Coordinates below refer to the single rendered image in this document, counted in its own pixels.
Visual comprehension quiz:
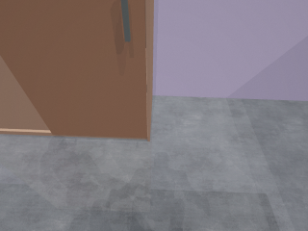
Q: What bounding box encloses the wardrobe door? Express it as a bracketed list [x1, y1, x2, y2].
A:
[0, 56, 49, 130]
[0, 0, 147, 138]

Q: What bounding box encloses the handle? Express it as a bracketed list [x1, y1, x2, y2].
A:
[120, 0, 131, 42]

